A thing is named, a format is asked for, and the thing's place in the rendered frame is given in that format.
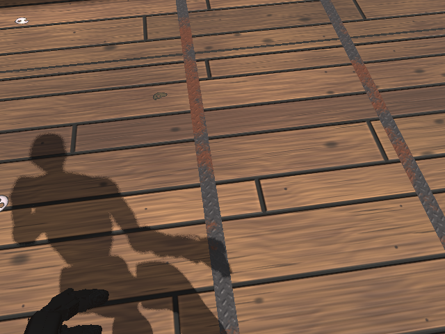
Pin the left robot hand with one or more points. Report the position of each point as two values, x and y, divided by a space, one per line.
64 306

